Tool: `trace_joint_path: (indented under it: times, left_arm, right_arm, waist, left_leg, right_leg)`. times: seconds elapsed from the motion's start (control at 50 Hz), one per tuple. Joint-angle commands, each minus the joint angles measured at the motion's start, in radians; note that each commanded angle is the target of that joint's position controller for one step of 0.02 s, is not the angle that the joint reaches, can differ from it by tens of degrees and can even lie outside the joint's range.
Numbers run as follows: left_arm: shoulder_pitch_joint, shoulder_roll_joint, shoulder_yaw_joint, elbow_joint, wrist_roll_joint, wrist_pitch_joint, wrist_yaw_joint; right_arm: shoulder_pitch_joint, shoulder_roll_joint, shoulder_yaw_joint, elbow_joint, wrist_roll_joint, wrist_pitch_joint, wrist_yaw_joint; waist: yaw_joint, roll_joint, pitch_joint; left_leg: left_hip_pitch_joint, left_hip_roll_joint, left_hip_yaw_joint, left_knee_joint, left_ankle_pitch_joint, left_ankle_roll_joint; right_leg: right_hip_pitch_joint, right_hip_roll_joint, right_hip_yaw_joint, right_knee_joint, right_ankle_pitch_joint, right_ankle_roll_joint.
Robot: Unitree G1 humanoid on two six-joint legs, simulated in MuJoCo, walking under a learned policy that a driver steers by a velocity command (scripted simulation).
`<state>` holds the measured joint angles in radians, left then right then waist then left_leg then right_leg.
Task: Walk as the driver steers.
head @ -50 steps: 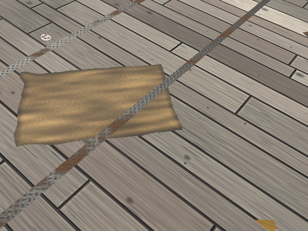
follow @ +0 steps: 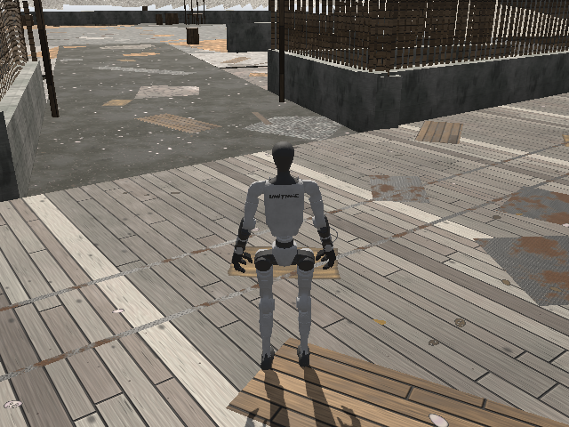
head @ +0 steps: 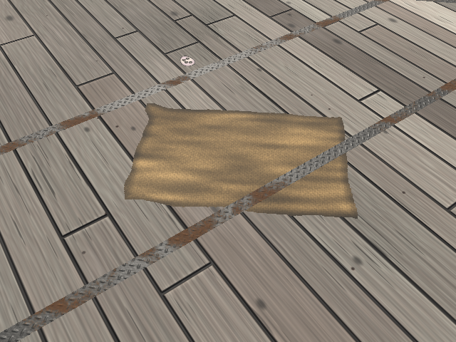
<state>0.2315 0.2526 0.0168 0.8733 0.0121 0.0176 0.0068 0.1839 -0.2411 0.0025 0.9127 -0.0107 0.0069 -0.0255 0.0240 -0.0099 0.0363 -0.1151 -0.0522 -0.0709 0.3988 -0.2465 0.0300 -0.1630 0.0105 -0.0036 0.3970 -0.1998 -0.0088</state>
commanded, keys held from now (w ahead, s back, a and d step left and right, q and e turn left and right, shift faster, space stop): no key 0.34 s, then w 0.16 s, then no key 0.50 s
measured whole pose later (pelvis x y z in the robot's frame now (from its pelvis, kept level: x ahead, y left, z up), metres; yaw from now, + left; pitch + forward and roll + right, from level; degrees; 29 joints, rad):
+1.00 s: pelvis +0.11 -0.04 -0.01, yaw +0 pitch -2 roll +0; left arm 0.34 0.13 -0.04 1.10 0.01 -0.03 0.04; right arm 0.19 -0.15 0.01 1.12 0.00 0.01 -0.04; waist 0.02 0.00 0.05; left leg -0.21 0.00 0.01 0.50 -0.24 0.00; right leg -0.05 0.06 -0.06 0.42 -0.32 -0.07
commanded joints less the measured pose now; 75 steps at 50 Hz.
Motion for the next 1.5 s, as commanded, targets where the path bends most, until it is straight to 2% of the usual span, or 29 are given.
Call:
trace_joint_path:
  times: [0.02, 0.34, 0.38, 0.42, 0.48, 0.54, 0.58, 0.6, 0.62, 0.64, 0.66, 0.7, 0.76, 0.82, 0.9, 0.94, 0.96, 0.98, 1.0, 1.04, 1.12, 1.2, 1.26, 1.28, 1.32, 1.36, 1.4, 1.46, 1.5]
  left_arm:
    - [0.006, 0.099, 0.021, -0.007, 0.000, -0.011, 0.005]
    - [0.044, 0.073, 0.000, 0.158, 0.000, -0.011, 0.019]
    - [0.054, 0.075, 0.003, 0.169, 0.003, -0.008, 0.017]
    - [0.031, 0.078, 0.008, 0.155, 0.014, -0.002, 0.010]
    - [-0.027, 0.020, -0.004, 0.114, 0.032, -0.020, -0.003]
    - [-0.010, 0.028, 0.002, 0.106, 0.016, -0.053, -0.008]
    - [0.116, -0.005, 0.000, 0.149, 0.002, -0.069, 0.003]
    - [0.171, 0.017, 0.009, 0.174, 0.005, -0.072, 0.014]
    - [0.245, 0.084, 0.022, 0.185, 0.017, -0.077, 0.023]
    - [0.314, 0.186, 0.045, 0.205, 0.000, -0.063, 0.020]
    - [0.280, 0.098, 0.023, 0.205, 0.004, -0.059, 0.019]
    - [0.177, 0.031, 0.000, 0.172, 0.010, -0.067, 0.020]
    - [0.139, 0.004, -0.024, 0.170, 0.011, -0.079, 0.034]
    - [0.165, -0.001, -0.038, 0.191, 0.007, -0.072, 0.040]
    - [0.175, -0.003, -0.042, 0.211, -0.002, -0.054, 0.044]
    - [0.179, 0.006, -0.035, 0.209, -0.005, -0.053, 0.038]
    - [0.230, -0.010, -0.031, 0.218, -0.005, -0.052, 0.036]
    - [0.266, -0.048, -0.038, 0.240, -0.003, -0.046, 0.038]
    - [0.245, -0.040, -0.036, 0.243, 0.002, -0.042, 0.043]
    - [0.215, -0.022, -0.027, 0.240, 0.001, -0.040, 0.043]
    - [0.215, -0.036, -0.026, 0.250, -0.002, -0.040, 0.043]
    - [0.208, -0.041, -0.026, 0.259, 0.000, -0.033, 0.047]
    - [0.234, -0.015, -0.012, 0.271, 0.006, -0.027, 0.043]
    - [0.248, 0.000, -0.004, 0.272, 0.009, -0.025, 0.041]
    - [0.313, 0.041, 0.014, 0.285, 0.006, -0.026, 0.037]
    - [0.357, 0.046, 0.022, 0.293, 0.016, -0.040, 0.034]
    - [0.373, 0.059, 0.030, 0.294, 0.029, -0.060, 0.031]
    - [0.317, 0.062, 0.034, 0.271, 0.027, -0.078, 0.024]
    - [0.232, 0.071, 0.036, 0.248, 0.011, -0.085, 0.018]
  right_arm:
    - [0.016, -0.123, -0.024, 0.001, 0.001, -0.010, -0.006]
    - [0.061, -0.090, -0.007, 0.153, 0.004, -0.015, -0.012]
    - [0.087, -0.107, -0.015, 0.166, 0.003, -0.009, -0.013]
    - [0.118, -0.141, -0.033, 0.166, -0.001, 0.003, -0.009]
    - [0.191, -0.153, -0.053, 0.183, -0.005, -0.001, -0.006]
    - [0.162, -0.127, -0.054, 0.173, -0.012, -0.023, -0.005]
    - [0.115, -0.104, -0.048, 0.173, 0.000, -0.029, -0.006]
    - [0.117, -0.068, -0.039, 0.170, -0.001, -0.033, -0.006]
    - [0.124, -0.019, -0.024, 0.156, -0.005, -0.038, -0.005]
    - [0.154, -0.002, -0.020, 0.147, -0.001, -0.032, -0.008]
    - [0.126, -0.064, -0.032, 0.151, -0.013, -0.025, -0.011]
    - [0.139, -0.002, -0.019, 0.176, -0.011, -0.020, -0.004]
    - [0.150, 0.012, -0.013, 0.194, -0.006, -0.012, 0.000]
    - [0.117, 0.019, -0.006, 0.193, 0.009, 0.000, -0.010]
    - [0.094, 0.024, 0.002, 0.197, 0.014, 0.007, -0.022]
    - [0.106, -0.012, 0.001, 0.203, -0.001, -0.002, -0.023]
    - [0.103, -0.045, -0.006, 0.208, -0.001, -0.005, -0.022]
    - [0.083, -0.032, -0.008, 0.215, 0.007, -0.001, -0.019]
    - [0.077, 0.001, -0.004, 0.215, 0.008, 0.000, -0.016]
    - [0.085, 0.020, -0.001, 0.224, 0.004, -0.004, -0.021]
    - [0.096, 0.010, -0.007, 0.234, 0.012, -0.014, -0.030]
    - [0.099, 0.015, -0.008, 0.242, 0.010, -0.013, -0.031]
    - [0.107, 0.005, -0.018, 0.242, 0.000, -0.007, -0.026]
    - [0.095, 0.004, -0.024, 0.234, -0.006, -0.005, -0.019]
    - [0.026, 0.029, -0.022, 0.186, -0.020, -0.015, 0.000]
    - [-0.063, 0.027, -0.024, 0.125, -0.025, -0.038, 0.013]
    - [-0.095, 0.004, -0.036, 0.083, -0.017, -0.061, 0.026]
    - [-0.094, -0.005, -0.049, 0.046, 0.002, -0.078, 0.043]
    - [0.017, 0.020, -0.055, 0.062, 0.008, -0.074, 0.051]
  waist:
    - [-0.009, 0.023, 0.003]
    - [-0.008, 0.014, 0.009]
    - [-0.014, 0.035, -0.002]
    - [-0.033, 0.076, 0.066]
    - [-0.066, 0.169, 0.147]
    - [-0.037, 0.111, 0.113]
    - [0.036, 0.108, 0.079]
    - [0.046, 0.057, 0.054]
    - [0.052, -0.089, 0.009]
    - [0.063, -0.270, -0.010]
    - [0.035, -0.144, 0.038]
    - [-0.017, -0.053, 0.055]
    - [-0.051, -0.075, 0.005]
    - [-0.041, -0.104, -0.015]
    - [-0.039, -0.096, -0.011]
    - [-0.038, -0.038, -0.010]
    - [-0.004, 0.028, 0.004]
    - [0.000, 0.085, 0.027]
    - [-0.019, 0.083, 0.052]
    - [-0.025, 0.053, 0.052]
    - [-0.018, 0.013, 0.001]
    - [-0.017, -0.003, 0.007]
    - [-0.004, -0.028, 0.018]
    - [0.007, -0.067, 0.060]
    - [0.042, -0.147, 0.191]
    - [0.066, -0.125, 0.268]
    - [0.065, -0.093, 0.250]
    - [0.026, -0.072, 0.195]
    - [-0.054, -0.081, 0.156]
  left_leg:
    - [-0.051, 0.121, -0.114, -0.095, 0.128, 0.032]
    - [-0.061, 0.113, -0.098, -0.113, 0.129, 0.035]
    - [-0.072, 0.094, -0.107, -0.127, -0.127, 0.056]
    - [-0.118, 0.116, -0.178, -0.157, -0.468, 0.110]
    - [-0.091, 0.289, -0.405, -0.275, -0.584, 0.212]
    - [-0.034, 0.276, -0.325, -0.229, -0.255, 0.207]
    - [-0.136, 0.202, -0.188, -0.092, 0.049, 0.144]
    - [-0.199, 0.151, -0.127, 0.000, 0.080, 0.097]
    - [-0.285, 0.063, -0.022, 0.182, -0.038, 0.048]
    - [-0.384, -0.026, 0.084, 0.333, -0.279, 0.018]
    - [-0.387, 0.024, 0.051, 0.457, -0.331, 0.014]
    - [-0.346, 0.066, 0.033, 0.512, -0.247, 0.002]
    - [-0.237, 0.070, 0.060, 0.429, -0.151, -0.020]
    - [-0.180, 0.051, 0.089, 0.295, -0.111, -0.024]
    - [-0.069, 0.064, 0.093, 0.093, 0.063, -0.014]
    - [0.070, 0.135, 0.014, 0.018, 0.324, -0.002]
    - [0.097, 0.171, -0.017, 0.063, 0.443, 0.017]
    - [0.058, 0.167, -0.015, 0.080, 0.413, 0.033]
    - [0.019, 0.157, -0.018, 0.057, 0.357, 0.028]
    - [0.013, 0.150, -0.015, 0.034, 0.391, 0.025]
    - [0.036, 0.148, -0.009, 0.036, 0.437, 0.031]
    - [0.024, 0.146, -0.007, 0.022, 0.414, 0.032]
    - [-0.040, 0.083, 0.035, 0.067, 0.043, 0.055]
    - [-0.120, 0.051, 0.060, 0.119, -0.117, 0.062]
    - [-0.358, 0.016, 0.135, 0.257, -0.243, 0.058]
    - [-0.525, 0.068, 0.145, 0.367, -0.245, 0.058]
    - [-0.645, 0.105, 0.118, 0.448, -0.253, 0.057]
    - [-0.547, 0.099, 0.133, 0.370, -0.162, 0.052]
    - [-0.258, 0.046, 0.185, 0.264, -0.043, 0.063]
  right_leg:
    - [0.015, -0.084, 0.090, -0.060, 0.090, -0.015]
    - [0.025, -0.095, 0.094, -0.063, 0.087, -0.019]
    - [0.010, -0.054, 0.063, -0.023, -0.117, -0.029]
    - [-0.118, -0.005, 0.032, 0.068, -0.351, -0.050]
    - [-0.284, -0.003, -0.040, 0.283, -0.232, -0.052]
    - [-0.279, -0.028, -0.022, 0.270, -0.233, -0.064]
    - [-0.021, 0.011, -0.070, 0.051, -0.075, -0.071]
    - [0.108, -0.007, -0.020, -0.016, -0.020, -0.062]
    - [0.218, -0.179, 0.200, -0.113, -0.015, -0.073]
    - [0.239, -0.350, 0.436, -0.171, 0.125, -0.176]
    - [0.187, -0.373, 0.437, -0.149, 0.243, -0.212]
    - [0.123, -0.305, 0.280, -0.131, 0.456, -0.194]
    - [0.113, -0.223, 0.114, -0.089, 0.770, -0.156]
    - [0.122, -0.192, 0.057, -0.042, 0.864, -0.137]
    - [0.067, -0.189, 0.071, -0.014, 0.709, -0.114]
    - [-0.036, -0.151, 0.077, -0.029, 0.381, -0.071]
    - [-0.071, -0.112, 0.068, -0.064, 0.234, -0.062]
    - [-0.048, -0.096, 0.061, -0.091, 0.166, -0.056]
    - [-0.027, -0.092, 0.059, -0.084, 0.157, -0.054]
    - [0.009, -0.102, 0.062, -0.060, 0.258, -0.055]
    - [0.071, -0.112, 0.055, -0.057, 0.336, -0.048]
    - [0.081, -0.112, 0.049, -0.063, 0.310, -0.047]
    - [0.082, -0.084, 0.058, -0.066, -0.061, -0.089]
    - [0.068, -0.108, 0.112, -0.090, -0.234, -0.123]
    - [0.083, -0.244, 0.293, -0.202, -0.477, -0.212]
    - [0.129, -0.345, 0.392, -0.242, -0.384, -0.274]
    - [0.243, -0.370, 0.384, -0.231, -0.174, -0.288]
    - [0.225, -0.318, 0.253, -0.212, 0.010, -0.235]
    - [0.042, -0.250, 0.126, -0.151, 0.126, -0.181]
Keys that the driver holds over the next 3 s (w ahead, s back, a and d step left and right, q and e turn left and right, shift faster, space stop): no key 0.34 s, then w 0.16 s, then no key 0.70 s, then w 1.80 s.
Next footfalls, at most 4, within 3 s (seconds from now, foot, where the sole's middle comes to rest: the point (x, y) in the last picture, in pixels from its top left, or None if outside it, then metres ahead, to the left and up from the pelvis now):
0.94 left None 0.17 0.08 -0.78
1.54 left None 0.33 0.11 -0.78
2.10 right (256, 297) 0.67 -0.05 -0.78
2.64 left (204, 216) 0.97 0.13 -0.78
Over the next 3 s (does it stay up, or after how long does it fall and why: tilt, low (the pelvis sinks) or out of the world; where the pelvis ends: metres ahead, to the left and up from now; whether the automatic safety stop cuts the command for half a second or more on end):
stays up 0.99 0.07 0.00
